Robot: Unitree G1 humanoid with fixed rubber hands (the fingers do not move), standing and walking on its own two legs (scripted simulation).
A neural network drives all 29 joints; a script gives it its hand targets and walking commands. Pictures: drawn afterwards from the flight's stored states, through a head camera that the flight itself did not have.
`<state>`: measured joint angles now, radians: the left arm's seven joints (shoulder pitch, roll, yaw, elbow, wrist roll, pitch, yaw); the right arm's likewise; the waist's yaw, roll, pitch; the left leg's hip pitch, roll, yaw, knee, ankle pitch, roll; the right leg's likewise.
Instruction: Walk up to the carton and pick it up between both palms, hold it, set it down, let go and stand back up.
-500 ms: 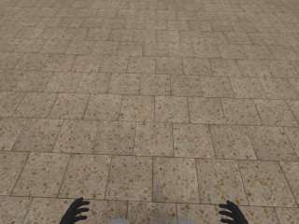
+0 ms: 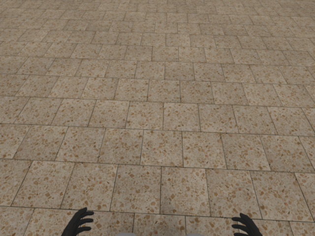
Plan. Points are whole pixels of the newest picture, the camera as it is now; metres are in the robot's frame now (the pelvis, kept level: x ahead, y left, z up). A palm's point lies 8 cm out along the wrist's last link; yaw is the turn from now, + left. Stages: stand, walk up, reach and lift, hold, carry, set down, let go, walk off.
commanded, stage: stand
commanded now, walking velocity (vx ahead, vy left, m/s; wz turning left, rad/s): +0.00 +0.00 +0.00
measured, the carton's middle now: out of the picture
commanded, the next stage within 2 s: walk up in 0.68 s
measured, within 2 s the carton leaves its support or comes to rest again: neither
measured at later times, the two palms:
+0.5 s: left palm out of the picture +0.10 +0.24 -0.10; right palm out of the picture +0.10 -0.24 -0.10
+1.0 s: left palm out of the picture +0.07 +0.26 -0.11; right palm out of the picture +0.09 -0.25 -0.11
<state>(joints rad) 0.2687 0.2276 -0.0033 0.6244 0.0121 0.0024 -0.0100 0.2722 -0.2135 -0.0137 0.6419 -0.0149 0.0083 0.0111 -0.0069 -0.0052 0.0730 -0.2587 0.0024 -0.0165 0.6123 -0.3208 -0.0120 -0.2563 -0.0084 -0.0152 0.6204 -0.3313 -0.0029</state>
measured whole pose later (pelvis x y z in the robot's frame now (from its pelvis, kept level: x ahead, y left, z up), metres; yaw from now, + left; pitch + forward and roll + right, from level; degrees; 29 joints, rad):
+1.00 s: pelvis -0.02 +0.00 +0.00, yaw +6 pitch -3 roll +0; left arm 0.21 0.26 0.01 0.71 0.00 0.02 0.01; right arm 0.27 -0.27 -0.04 0.70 -0.03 0.04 0.02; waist -0.01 0.00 0.13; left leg -0.38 -0.05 -0.07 0.80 -0.31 0.01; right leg -0.27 -0.06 -0.10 0.66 -0.34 0.00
